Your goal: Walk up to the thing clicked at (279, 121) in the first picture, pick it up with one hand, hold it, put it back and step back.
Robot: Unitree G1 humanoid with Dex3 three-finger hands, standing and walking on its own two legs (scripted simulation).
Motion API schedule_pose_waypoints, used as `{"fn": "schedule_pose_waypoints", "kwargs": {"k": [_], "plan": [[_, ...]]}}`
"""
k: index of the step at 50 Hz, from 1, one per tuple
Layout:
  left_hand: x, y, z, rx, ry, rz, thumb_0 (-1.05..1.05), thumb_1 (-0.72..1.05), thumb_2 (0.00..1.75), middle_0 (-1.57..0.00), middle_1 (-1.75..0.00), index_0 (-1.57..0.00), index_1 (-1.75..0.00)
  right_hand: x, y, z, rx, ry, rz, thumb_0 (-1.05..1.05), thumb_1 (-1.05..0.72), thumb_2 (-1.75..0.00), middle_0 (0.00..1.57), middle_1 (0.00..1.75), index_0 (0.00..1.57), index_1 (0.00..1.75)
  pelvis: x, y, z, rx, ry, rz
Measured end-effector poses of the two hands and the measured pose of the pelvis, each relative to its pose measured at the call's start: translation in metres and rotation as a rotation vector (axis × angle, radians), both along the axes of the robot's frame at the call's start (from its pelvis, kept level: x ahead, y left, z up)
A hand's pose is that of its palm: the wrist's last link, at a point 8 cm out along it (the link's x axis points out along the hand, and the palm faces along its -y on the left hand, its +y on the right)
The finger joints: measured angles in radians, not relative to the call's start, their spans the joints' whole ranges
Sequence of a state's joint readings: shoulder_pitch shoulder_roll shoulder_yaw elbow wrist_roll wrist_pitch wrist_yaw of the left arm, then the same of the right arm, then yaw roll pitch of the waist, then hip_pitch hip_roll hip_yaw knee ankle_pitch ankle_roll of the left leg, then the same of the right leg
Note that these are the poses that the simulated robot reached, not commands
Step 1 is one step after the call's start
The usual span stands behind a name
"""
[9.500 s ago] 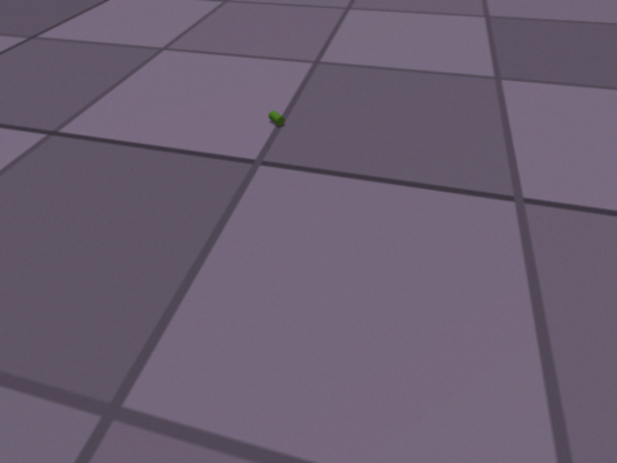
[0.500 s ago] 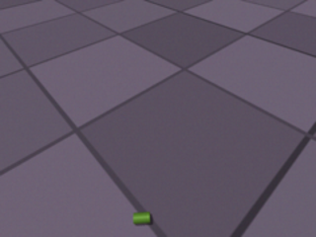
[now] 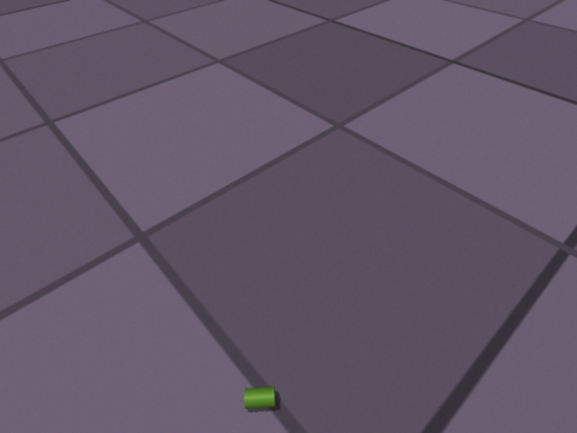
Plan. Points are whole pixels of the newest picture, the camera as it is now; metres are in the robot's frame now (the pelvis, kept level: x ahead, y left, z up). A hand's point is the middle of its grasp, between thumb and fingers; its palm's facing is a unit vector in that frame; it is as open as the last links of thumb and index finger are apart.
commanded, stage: stand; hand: left
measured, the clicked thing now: (260, 397) +0.42 +0.13 -0.75
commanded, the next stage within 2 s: walk up in 0.12 s
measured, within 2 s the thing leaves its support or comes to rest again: neither
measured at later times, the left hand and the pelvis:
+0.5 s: hand out of the picture +0.07 +0.18 -0.18, palm faces -0.10 -0.92 -0.39, open 7.4 cm; pelvis -0.02 -0.11 -0.04, yaw -4 degrees
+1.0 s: hand out of the picture +0.10 +0.14 -0.16, palm faces +0.01 -0.90 -0.43, open 7.4 cm; pelvis +0.01 -0.13 -0.03, yaw +1 degrees
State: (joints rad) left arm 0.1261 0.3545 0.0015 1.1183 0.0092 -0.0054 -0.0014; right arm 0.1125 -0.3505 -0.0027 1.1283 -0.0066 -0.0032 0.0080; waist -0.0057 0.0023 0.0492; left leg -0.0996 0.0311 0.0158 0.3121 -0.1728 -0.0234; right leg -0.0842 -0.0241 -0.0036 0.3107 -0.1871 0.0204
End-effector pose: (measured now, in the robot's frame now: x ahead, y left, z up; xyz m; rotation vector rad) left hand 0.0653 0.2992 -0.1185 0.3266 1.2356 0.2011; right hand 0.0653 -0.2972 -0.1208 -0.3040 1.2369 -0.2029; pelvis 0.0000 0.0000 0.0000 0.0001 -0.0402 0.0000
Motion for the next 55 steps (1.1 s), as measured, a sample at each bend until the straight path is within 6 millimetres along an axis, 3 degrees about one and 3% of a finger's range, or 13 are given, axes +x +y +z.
{"fn": "schedule_pose_waypoints", "kwargs": {"k": [7,10,14,17,22,25,30,34,41,50,55], "plan": [[0.000,0.002,0.000,-0.001,0.008,-0.002,0.00,0.90,0.90,-0.20,-0.30,-0.21,-0.30,0.000,0.000,0.000,-0.005,-0.007,-0.003,0.01,-0.90,-0.90,0.20,0.30,0.21,0.30,0.000,0.000,-0.001,0.005,0.005,-0.002],[0.003,0.007,-0.001,0.009,0.023,-0.009,0.00,0.90,0.90,-0.21,-0.30,-0.21,-0.30,-0.008,-0.014,0.005,-0.054,-0.041,-0.032,0.01,-0.90,-0.90,0.20,0.30,0.21,0.30,-0.006,-0.009,-0.004,0.013,0.013,-0.008],[0.010,0.005,-0.002,0.027,0.002,-0.008,0.00,0.90,0.90,-0.20,-0.30,-0.21,-0.30,-0.034,-0.054,0.015,-0.152,-0.024,-0.050,0.01,-0.90,-0.90,0.21,0.30,0.21,0.30,-0.011,-0.030,-0.010,0.020,0.013,-0.024],[0.013,-0.007,-0.005,0.032,0.000,-0.033,0.00,0.90,0.90,-0.20,-0.29,-0.20,-0.29,-0.052,-0.092,0.020,-0.214,-0.004,-0.062,0.01,-0.90,-0.90,0.21,0.30,0.21,0.30,-0.014,-0.048,-0.017,0.025,0.008,-0.045],[0.014,-0.048,-0.017,0.050,0.001,-0.078,0.00,0.90,0.90,-0.20,-0.29,-0.20,-0.29,-0.067,-0.160,0.009,-0.268,0.014,-0.075,0.01,-0.90,-0.90,0.21,0.30,0.21,0.30,-0.017,-0.089,-0.038,0.007,-0.001,-0.071],[0.005,-0.078,-0.023,0.043,0.006,-0.081,0.00,0.90,0.90,-0.20,-0.29,-0.20,-0.29,-0.065,-0.181,0.000,-0.267,0.025,-0.099,0.01,-0.90,-0.90,0.20,0.30,0.21,0.30,-0.018,-0.105,-0.042,-0.006,-0.012,-0.063],[0.000,-0.118,-0.023,-0.007,-0.008,-0.057,0.00,0.90,0.90,-0.21,-0.30,-0.21,-0.30,-0.054,-0.174,-0.005,-0.181,0.028,-0.067,0.01,-0.91,-0.90,0.20,0.30,0.20,0.30,-0.011,-0.119,-0.032,-0.014,-0.003,-0.047],[0.007,-0.130,-0.026,-0.025,-0.053,-0.035,0.00,0.90,0.90,-0.21,-0.30,-0.21,-0.30,-0.044,-0.157,-0.012,-0.111,0.050,-0.026,0.01,-0.91,-0.90,0.20,0.30,0.20,0.30,-0.001,-0.125,-0.031,-0.015,0.002,-0.019],[0.024,-0.127,-0.022,0.003,-0.081,-0.006,0.00,0.90,0.90,-0.21,-0.30,-0.21,-0.30,-0.014,-0.132,-0.018,-0.023,0.002,0.015,0.01,-0.90,-0.90,0.20,0.30,0.21,0.30,0.005,-0.128,-0.028,0.002,-0.003,-0.004],[0.029,-0.115,0.003,0.088,-0.129,-0.018,0.00,0.90,0.90,-0.21,-0.30,-0.21,-0.30,0.043,-0.132,-0.021,0.015,-0.108,0.047,0.01,-0.90,-0.90,0.20,0.30,0.21,0.30,0.007,-0.131,-0.025,0.008,-0.006,0.020],[0.026,-0.100,0.005,0.101,-0.128,-0.002,0.00,0.90,0.90,-0.21,-0.30,-0.21,-0.30,0.054,-0.128,-0.017,-0.004,-0.127,0.074,0.01,-0.91,-0.90,0.20,0.30,0.21,0.30,0.005,-0.120,-0.025,0.022,-0.004,0.036]]}}
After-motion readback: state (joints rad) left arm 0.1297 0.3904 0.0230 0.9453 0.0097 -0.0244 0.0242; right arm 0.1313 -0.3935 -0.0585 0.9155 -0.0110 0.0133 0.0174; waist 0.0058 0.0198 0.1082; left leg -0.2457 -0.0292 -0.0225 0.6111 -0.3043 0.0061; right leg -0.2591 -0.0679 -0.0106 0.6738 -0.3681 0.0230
